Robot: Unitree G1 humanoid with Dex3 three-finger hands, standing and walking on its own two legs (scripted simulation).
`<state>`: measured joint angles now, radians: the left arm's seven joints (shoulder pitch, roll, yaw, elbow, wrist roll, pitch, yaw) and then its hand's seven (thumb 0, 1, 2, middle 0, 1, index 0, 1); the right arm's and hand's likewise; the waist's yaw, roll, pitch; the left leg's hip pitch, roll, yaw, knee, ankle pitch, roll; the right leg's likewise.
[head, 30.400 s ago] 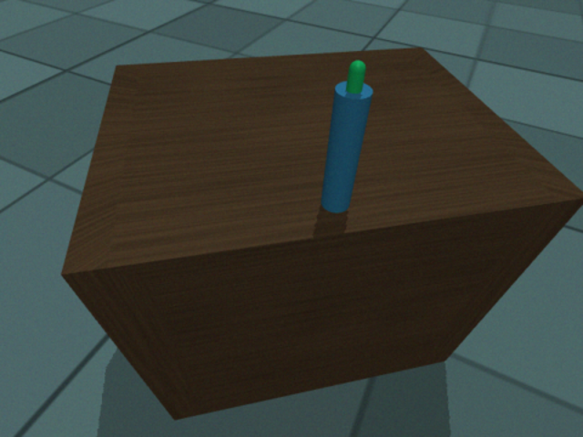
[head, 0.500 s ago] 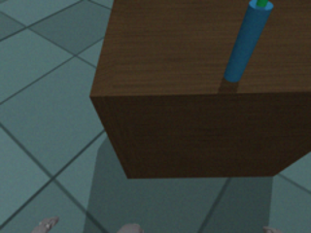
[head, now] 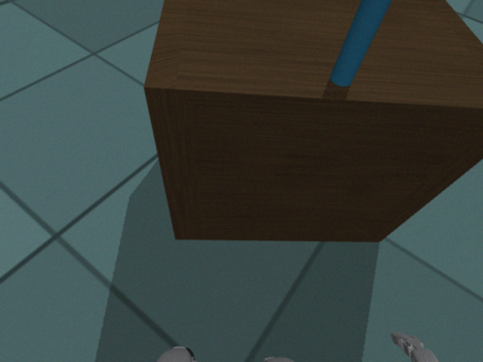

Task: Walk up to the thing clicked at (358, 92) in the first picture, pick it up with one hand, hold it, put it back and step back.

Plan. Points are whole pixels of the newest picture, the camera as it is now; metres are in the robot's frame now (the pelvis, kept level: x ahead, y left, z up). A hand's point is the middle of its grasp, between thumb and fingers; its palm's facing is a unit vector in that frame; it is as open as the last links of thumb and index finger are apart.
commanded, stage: step back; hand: right
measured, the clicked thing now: (364, 25) +0.73 -0.20 +0.16
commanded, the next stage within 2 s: stand in 2.00 s
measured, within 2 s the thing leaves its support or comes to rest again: neither
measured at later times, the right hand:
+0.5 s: hand out of the picture -0.08 -0.31 -0.17, palm faces -0.15 +0.91 -0.39, open 7.4 cm
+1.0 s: hand out of the picture -0.20 -0.36 -0.15, palm faces -0.09 +0.93 -0.35, open 7.4 cm
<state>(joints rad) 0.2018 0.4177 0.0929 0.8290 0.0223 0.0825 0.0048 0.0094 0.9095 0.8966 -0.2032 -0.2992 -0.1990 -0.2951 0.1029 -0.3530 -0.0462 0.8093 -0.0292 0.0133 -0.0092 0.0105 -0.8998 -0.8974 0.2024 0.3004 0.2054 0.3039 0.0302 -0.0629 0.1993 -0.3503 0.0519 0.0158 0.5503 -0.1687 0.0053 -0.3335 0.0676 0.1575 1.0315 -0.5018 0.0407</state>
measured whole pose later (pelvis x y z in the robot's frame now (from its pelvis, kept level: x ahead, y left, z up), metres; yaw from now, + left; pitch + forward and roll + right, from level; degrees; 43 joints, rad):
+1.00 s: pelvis -0.34 -0.11 +0.00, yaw +2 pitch -2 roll +2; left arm 0.27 0.36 0.06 0.94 0.04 0.03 0.01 0.01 0.91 0.90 -0.21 -0.30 -0.20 -0.30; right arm 0.12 -0.41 -0.06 0.86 -0.02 0.08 0.00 0.01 -0.90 -0.90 0.20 0.30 0.20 0.30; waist 0.05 0.04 0.11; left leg -0.52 -0.08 -0.16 1.09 -0.42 -0.01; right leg -0.26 -0.02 0.05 0.65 -0.35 -0.01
